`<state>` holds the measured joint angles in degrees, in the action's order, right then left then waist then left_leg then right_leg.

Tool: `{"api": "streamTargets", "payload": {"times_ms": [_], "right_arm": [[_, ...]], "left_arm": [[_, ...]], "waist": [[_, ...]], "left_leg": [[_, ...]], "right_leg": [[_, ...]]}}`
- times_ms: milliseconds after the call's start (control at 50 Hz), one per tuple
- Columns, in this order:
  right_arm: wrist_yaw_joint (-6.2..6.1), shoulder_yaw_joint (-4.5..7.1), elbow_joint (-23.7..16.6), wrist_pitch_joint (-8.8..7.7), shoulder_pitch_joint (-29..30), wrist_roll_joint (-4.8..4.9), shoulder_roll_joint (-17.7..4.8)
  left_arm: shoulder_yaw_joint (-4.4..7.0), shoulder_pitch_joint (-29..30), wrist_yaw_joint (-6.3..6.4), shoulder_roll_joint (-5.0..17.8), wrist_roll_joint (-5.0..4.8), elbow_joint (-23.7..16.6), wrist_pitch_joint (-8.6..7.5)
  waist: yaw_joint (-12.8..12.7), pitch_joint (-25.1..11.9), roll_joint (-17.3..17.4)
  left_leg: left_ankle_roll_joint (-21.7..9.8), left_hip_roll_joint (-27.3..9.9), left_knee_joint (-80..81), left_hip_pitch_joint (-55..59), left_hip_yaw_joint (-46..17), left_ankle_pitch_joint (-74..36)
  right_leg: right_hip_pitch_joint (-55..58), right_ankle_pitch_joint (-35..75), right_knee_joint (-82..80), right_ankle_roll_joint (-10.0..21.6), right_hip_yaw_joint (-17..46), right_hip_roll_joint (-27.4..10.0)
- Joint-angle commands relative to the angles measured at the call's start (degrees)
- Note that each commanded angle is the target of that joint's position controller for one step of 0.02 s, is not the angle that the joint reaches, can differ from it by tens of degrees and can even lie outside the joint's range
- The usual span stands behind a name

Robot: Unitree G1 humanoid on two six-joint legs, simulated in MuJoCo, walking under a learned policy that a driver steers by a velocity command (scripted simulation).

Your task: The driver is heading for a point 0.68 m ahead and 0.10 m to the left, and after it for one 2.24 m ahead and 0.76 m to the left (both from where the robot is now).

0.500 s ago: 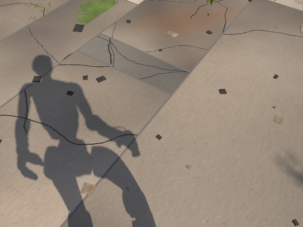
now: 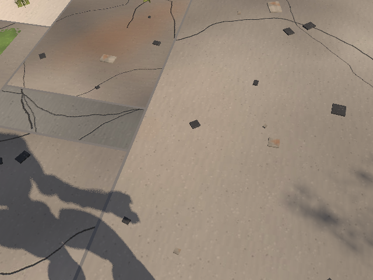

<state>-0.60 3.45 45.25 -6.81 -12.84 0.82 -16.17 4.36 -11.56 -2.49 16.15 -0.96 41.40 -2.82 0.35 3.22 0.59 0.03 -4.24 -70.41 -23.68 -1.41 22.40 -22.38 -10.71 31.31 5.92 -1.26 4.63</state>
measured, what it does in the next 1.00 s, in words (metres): walks ahead, turning left: left foot, then right foot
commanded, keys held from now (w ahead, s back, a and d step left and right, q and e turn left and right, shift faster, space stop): w+e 0.14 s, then w+q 0.56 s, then q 0.30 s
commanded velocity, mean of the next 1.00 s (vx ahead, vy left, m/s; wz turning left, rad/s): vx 0.43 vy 0.00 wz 0.16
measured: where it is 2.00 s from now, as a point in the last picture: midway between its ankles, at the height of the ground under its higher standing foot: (184, 234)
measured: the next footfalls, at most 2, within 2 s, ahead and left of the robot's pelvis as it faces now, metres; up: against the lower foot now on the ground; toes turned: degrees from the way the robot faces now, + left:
left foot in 0.40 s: +0.42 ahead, +0.11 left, +0.00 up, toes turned -4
right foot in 0.88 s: +0.70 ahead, -0.06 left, +0.00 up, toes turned +16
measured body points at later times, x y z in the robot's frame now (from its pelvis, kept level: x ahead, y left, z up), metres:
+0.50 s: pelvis +0.30 +0.04 +0.00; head +0.33 +0.04 +0.45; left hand +0.38 +0.32 -0.12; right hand +0.45 -0.23 -0.09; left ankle +0.38 +0.11 -0.73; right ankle +0.13 -0.07 -0.64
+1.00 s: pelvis +0.54 +0.02 +0.00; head +0.58 +0.02 +0.45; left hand +0.70 +0.30 -0.07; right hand +0.68 -0.25 -0.12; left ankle +0.42 +0.11 -0.64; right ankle +0.66 -0.07 -0.73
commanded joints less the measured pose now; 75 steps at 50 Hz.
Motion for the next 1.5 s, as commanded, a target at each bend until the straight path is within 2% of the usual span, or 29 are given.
{"api": "streamTargets", "payload": {"times_ms": [20, 180, 280, 340, 380, 400, 420, 440, 460, 480, 520, 600, 700, 840, 880, 900, 920, 960, 980, 1020, 1100, 1300, 1320, 1340, 1360, 1380, 1420, 1440, 1500], "right_arm": [[-0.23, 2.08, -4.91, -0.56, -0.73, -1.17, -7.24], [0.77, 0.14, -8.15, 0.32, 11.28, -1.40, -2.35], [2.59, 0.02, -10.29, -0.56, 17.63, -0.32, -3.77], [3.50, 0.18, -10.96, -0.70, 16.38, 0.01, -4.57], [3.44, 1.38, -8.84, -0.54, 7.52, -0.09, -6.66], [3.22, 2.33, -6.81, -0.38, -0.92, -0.39, -8.74], [3.03, 3.22, -6.01, -0.11, -9.31, -0.76, -12.90], [3.49, 3.52, -4.75, 0.09, -11.07, -0.19, -14.02], [3.26, 2.43, -5.05, 0.46, -10.69, 0.99, -9.05], [2.81, 1.96, -6.15, 0.96, -6.73, 0.50, -7.60], [2.58, 1.55, -7.58, 1.51, -2.83, -0.40, -6.93], [1.70, 1.49, -7.79, 1.54, -2.31, -0.19, -7.10], [0.17, 2.16, -5.94, 2.60, -6.52, 0.59, -9.01], [-1.53, 2.58, -5.64, 5.83, -8.06, 0.66, -8.70], [-1.52, 1.89, -8.32, 5.86, -4.00, 0.27, -6.33], [-1.37, 0.82, -9.52, 5.60, -7.67, -1.17, -2.75], [-0.85, 0.31, -9.14, 5.42, -17.88, 0.07, -3.99], [-1.05, 2.39, -8.20, 7.13, -11.37, 0.83, -11.15], [-1.37, 2.63, -8.78, 8.27, -8.47, 0.64, -10.75], [-1.62, 2.41, -9.70, 9.85, -7.82, 0.33, -8.09], [-1.45, 1.58, -11.27, 9.77, -5.96, -0.19, -4.98], [1.16, 2.22, -14.13, 10.02, -1.78, -0.24, -6.62], [0.94, 2.88, -13.47, 9.94, -3.51, -0.47, -7.82], [0.18, 4.24, -13.77, 9.77, -5.07, -0.53, -12.45], [-0.48, 5.07, -16.05, 9.61, -3.70, -1.16, -18.38], [-0.07, 4.64, -15.87, 8.36, -5.93, -2.74, -16.17], [-0.04, 3.73, -15.79, 6.92, 0.02, -1.68, -12.96], [-0.28, 3.10, -16.28, 7.01, 2.35, -0.72, -11.27], [-0.97, 2.37, -16.81, 7.53, 3.36, -1.02, -10.22]], "left_arm": [[1.45, -0.04, 0.70, 5.84, 0.64, -4.98, -1.31], [1.52, -6.69, 2.99, 7.12, -0.17, -2.29, -1.22], [1.33, -11.48, 2.86, 7.97, 0.20, 0.66, -1.35], [1.59, -11.30, 3.19, 8.95, 0.40, 1.67, -0.71], [1.63, -8.65, 3.42, 9.73, 0.61, 1.17, -0.29], [1.17, -7.34, 3.59, 9.15, 0.91, 0.47, -0.18], [0.11, -9.42, 3.80, 6.60, 2.43, -0.99, -0.56], [-1.18, -15.59, 3.00, 2.25, 1.78, -1.02, -1.78], [-0.70, -10.60, 2.37, 7.01, 0.67, -1.55, -2.98], [-0.32, -3.97, 1.89, 8.41, -0.47, -3.41, -3.82], [-0.28, -0.22, 2.05, 7.28, 1.47, -4.52, -4.57], [-0.41, -1.90, 2.76, 5.10, 2.20, -4.99, -3.14], [-1.35, 8.67, 2.81, 2.57, 1.94, -7.32, -3.14], [0.12, 11.94, 1.71, 5.38, 1.46, -8.31, -4.28], [1.05, 3.45, 2.30, 8.00, 2.53, -6.81, -4.74], [1.60, -2.10, 2.98, 11.52, 3.39, -6.74, -4.24], [1.54, -4.41, 2.70, 10.87, 2.65, -5.43, -2.93], [0.16, 1.15, 3.18, 4.69, 1.51, -7.82, -0.98], [-0.46, 4.02, 3.29, 3.80, 1.68, -7.71, -0.19], [-0.22, 7.43, 3.32, 5.24, 2.34, -6.88, 0.48], [0.68, 7.60, 3.52, 6.83, 2.29, -4.94, 0.31], [2.02, 7.44, 3.26, 10.74, -0.45, -1.95, 2.47], [1.70, 5.30, 3.27, 9.24, -0.52, -0.92, 2.66], [0.99, 3.03, 3.02, 6.30, 0.65, -0.47, 2.85], [0.21, 4.64, 3.04, 4.69, 2.98, -3.75, 2.73], [1.16, 9.65, 3.50, 7.47, 2.35, -4.55, 2.39], [1.86, 7.52, 4.02, 8.20, 0.85, -3.03, 2.84], [2.08, 6.90, 4.43, 8.57, 1.43, -2.30, 3.07], [1.85, 5.46, 4.14, 7.26, 1.34, -1.86, 2.99]], "waist": [[1.01, -7.56, -2.37], [-3.20, -4.14, -5.32], [-6.55, -1.27, -5.57], [-5.15, -1.09, -6.03], [-0.09, -6.94, -6.42], [4.15, -12.54, -4.90], [5.48, -20.31, 3.98], [1.91, -23.51, 18.06], [4.57, -19.35, 10.89], [4.75, -11.05, 5.92], [1.79, -5.27, -1.98], [-1.18, -5.36, 2.46], [2.32, -3.90, 3.49], [1.61, -6.03, 6.81], [-3.16, -12.56, 5.25], [-2.86, -20.48, -5.88], [0.04, -29.17, -19.58], [-1.71, -18.15, -7.16], [-0.90, -13.21, -4.26], [1.26, -7.10, -6.89], [0.96, -8.70, -7.84], [1.12, -8.74, -7.96], [1.32, -8.82, -6.12], [0.55, -8.03, 4.90], [-0.57, -6.28, 19.35], [4.18, -9.55, 12.81], [0.31, -7.79, 6.94], [-0.35, -7.89, 6.57], [-1.48, -9.88, 6.68]], "left_leg": [[0.03, -3.66, 3.79, -12.91, -3.73, -6.00], [2.89, 0.89, 33.22, -10.56, -0.55, -28.67], [-0.80, 1.19, 39.67, -14.22, 0.17, -28.22], [-4.08, 2.20, 41.15, -14.76, 1.21, -19.74], [-6.84, 6.23, 42.36, -1.34, 4.54, -18.28], [-9.22, 5.08, 42.04, 11.64, 2.27, -21.95], [-14.54, -5.57, 40.87, 29.38, -13.76, -25.28], [-22.50, -15.01, 48.60, 44.65, -40.31, -12.59], [-19.87, -13.83, 52.47, 43.61, -42.02, -1.38], [-17.65, -12.20, 53.75, 35.76, -34.52, -3.50], [-16.42, -8.22, 55.71, 23.23, -26.32, -15.82], [-16.86, -4.54, 57.98, 14.92, -19.23, -27.21], [-13.20, -0.33, 57.04, 10.04, -14.26, -26.53], [-8.24, -0.20, 43.26, 17.12, -22.08, -34.78], [-4.48, 3.82, 30.46, 12.90, -19.93, -32.40], [-1.29, 9.43, 14.22, 1.37, -13.71, -4.05], [0.76, 12.20, 1.15, -10.36, -10.63, 22.15], [3.94, 5.71, -6.81, -15.32, -7.34, 11.93], [4.76, 4.15, -5.37, -14.96, -5.84, 8.80], [5.08, 2.50, -1.07, -9.63, -3.20, 4.99], [4.82, 1.12, 8.63, -6.43, -0.98, 0.47], [-1.20, 2.80, 37.74, 7.39, 4.79, -9.07], [-2.89, 3.85, 42.30, 12.17, 3.90, -12.57], [-6.59, -3.96, 48.90, 18.62, -8.31, -25.35], [-17.20, -17.05, 50.14, 22.37, -27.73, -37.55], [-21.12, -17.64, 51.68, 19.09, -28.84, -35.15], [-14.78, -11.20, 50.79, 17.14, -19.86, -29.10], [-12.94, -9.73, 50.31, 16.53, -18.05, -29.54], [-12.83, -7.02, 49.52, 14.59, -15.72, -34.39]], "right_leg": [[14.86, 11.26, -17.61, 11.20, 22.75, -14.81], [10.51, 13.33, -17.93, 7.00, 13.02, -9.60], [20.60, 13.11, -15.72, 6.59, 15.54, -15.36], [27.17, 24.08, -12.18, 5.01, 14.50, -17.66], [26.77, 45.14, -2.74, 3.22, 10.38, -15.21], [22.09, 47.03, 7.78, 1.60, 7.67, -12.67], [8.50, 27.11, 26.14, -0.90, 4.73, -7.92], [-13.26, -18.98, 42.11, -4.73, 5.16, 1.13], [-20.40, -18.96, 45.74, -4.08, 10.18, -2.27], [-23.01, -13.53, 44.39, -3.81, 9.03, -4.60], [-19.38, -7.99, 36.63, -4.37, 7.60, -7.79], [-14.34, -5.73, 26.84, -7.66, 5.62, -8.94], [-10.29, 11.25, 7.69, -9.62, 4.59, -5.95], [-2.00, 10.69, -5.69, -6.67, 6.24, -0.85], [14.33, 23.41, -9.46, -2.42, 8.45, -7.37], [31.71, 48.31, -3.64, 3.04, 19.77, -21.18], [43.18, 48.13, -2.62, 13.51, 36.85, -33.62], [30.21, 25.78, -7.06, 9.45, 27.90, -27.21], [22.65, 21.18, -9.25, 7.80, 22.41, -23.79], [9.64, 16.32, -13.61, 6.60, 14.58, -19.11], [9.38, 21.91, -15.58, 8.82, 8.21, -19.89], [11.42, 9.06, -9.86, 3.60, 1.00, -21.77], [8.90, 5.37, -5.47, 0.50, -1.19, -19.80], [0.48, -4.32, 7.10, -5.00, -6.88, -14.46], [-16.50, -26.04, 22.09, -10.23, -7.81, -5.44], [-17.56, -27.39, 32.00, -9.86, 2.02, -4.75], [-17.79, -17.36, 33.92, -8.61, 4.69, -6.64], [-17.25, -14.41, 33.21, -8.91, 4.84, -6.85], [-12.29, -9.52, 32.75, -10.17, 4.15, -4.90]]}}
Over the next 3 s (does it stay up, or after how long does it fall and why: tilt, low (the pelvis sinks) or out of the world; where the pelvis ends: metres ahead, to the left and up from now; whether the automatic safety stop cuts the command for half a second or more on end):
stays up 0.97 0.11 0.00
